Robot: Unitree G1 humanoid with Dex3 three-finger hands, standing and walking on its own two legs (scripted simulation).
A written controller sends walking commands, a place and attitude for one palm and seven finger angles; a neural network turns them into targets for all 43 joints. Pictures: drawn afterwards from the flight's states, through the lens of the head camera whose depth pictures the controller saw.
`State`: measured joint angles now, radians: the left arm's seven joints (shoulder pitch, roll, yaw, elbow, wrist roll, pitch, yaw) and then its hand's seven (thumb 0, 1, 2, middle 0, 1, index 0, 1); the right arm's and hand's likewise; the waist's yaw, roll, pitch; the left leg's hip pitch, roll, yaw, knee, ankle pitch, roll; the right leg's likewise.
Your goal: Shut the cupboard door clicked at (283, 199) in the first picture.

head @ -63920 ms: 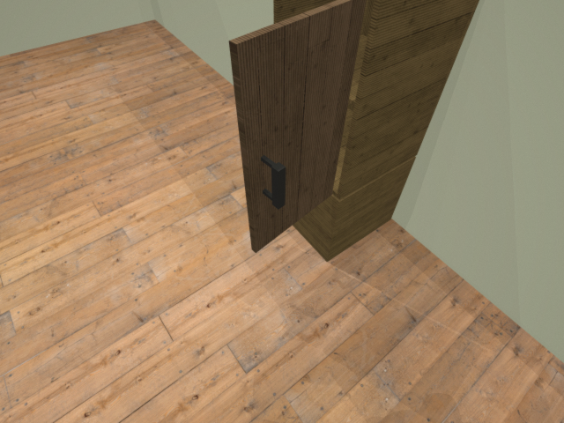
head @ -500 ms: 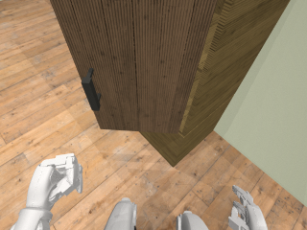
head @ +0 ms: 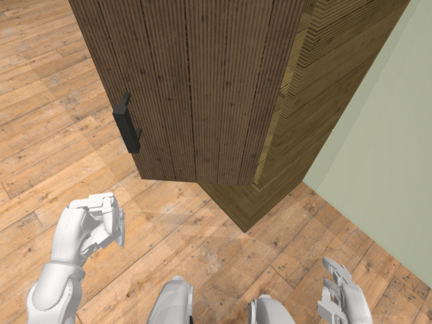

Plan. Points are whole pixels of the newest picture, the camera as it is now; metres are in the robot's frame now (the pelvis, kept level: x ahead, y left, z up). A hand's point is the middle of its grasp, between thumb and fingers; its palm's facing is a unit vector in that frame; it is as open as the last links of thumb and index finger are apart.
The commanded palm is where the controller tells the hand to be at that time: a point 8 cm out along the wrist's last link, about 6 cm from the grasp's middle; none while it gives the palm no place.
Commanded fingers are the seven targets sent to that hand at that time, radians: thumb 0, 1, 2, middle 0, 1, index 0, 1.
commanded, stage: bring the fist close to the handle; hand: left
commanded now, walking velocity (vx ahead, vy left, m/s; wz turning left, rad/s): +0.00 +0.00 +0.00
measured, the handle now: (130, 123) +0.48 +0.22 +0.05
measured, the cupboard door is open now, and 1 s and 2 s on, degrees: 45 45 34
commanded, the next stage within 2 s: push the door shut along its arc in 1.14 s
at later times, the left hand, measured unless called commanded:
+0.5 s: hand (128, 184) +0.34 +0.19 +0.06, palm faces -0.01 -1.00 -0.03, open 3.1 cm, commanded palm +0.33 +0.23 +0.06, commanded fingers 0.00 0.90 0.90 -1.30 -1.50 -1.30 -1.50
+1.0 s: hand (138, 158) +0.40 +0.18 +0.05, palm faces +0.01 -1.00 -0.02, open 3.1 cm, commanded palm +0.37 +0.23 +0.06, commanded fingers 0.00 0.90 0.90 -1.30 -1.50 -1.30 -1.50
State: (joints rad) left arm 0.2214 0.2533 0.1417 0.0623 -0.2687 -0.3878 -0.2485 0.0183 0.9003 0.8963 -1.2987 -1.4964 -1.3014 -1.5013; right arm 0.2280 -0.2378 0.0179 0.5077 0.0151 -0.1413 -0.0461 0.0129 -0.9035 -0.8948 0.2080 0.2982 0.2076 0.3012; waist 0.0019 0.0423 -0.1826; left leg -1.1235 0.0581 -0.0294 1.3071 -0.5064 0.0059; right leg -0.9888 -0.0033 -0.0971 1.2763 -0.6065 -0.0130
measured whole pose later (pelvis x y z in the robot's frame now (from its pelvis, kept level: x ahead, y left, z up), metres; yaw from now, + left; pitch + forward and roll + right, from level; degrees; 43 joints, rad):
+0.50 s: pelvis +0.00 +0.00 +0.01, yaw -1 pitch +19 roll -3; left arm -0.12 0.26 0.18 0.40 -0.23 -0.42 -0.21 0.02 0.90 0.90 -1.30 -1.50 -1.30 -1.50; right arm 0.25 -0.25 0.01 0.58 0.02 -0.10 -0.03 0.01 -0.90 -0.89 0.21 0.30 0.21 0.30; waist -0.03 0.03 -0.17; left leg -1.09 0.06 0.00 1.24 -0.48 0.01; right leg -0.97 -0.01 -0.07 1.22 -0.58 0.00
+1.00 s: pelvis +0.01 +0.00 +0.02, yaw -2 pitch +21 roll -2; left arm -0.36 0.29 0.27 0.69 -0.20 -0.46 -0.22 0.02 0.90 0.90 -1.30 -1.50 -1.30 -1.50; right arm 0.30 -0.25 0.00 0.61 0.01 -0.03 -0.02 0.01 -0.91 -0.89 0.21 0.30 0.21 0.30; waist -0.06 0.03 -0.16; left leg -1.10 0.06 0.02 1.21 -0.47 0.01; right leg -1.00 0.00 -0.04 1.20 -0.57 0.00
